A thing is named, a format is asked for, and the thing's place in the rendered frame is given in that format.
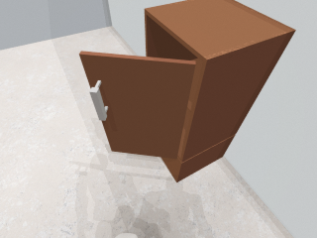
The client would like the handle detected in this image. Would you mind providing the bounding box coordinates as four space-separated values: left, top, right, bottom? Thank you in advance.
89 80 108 121

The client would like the cupboard door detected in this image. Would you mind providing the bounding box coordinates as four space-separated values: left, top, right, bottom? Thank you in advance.
79 51 196 159

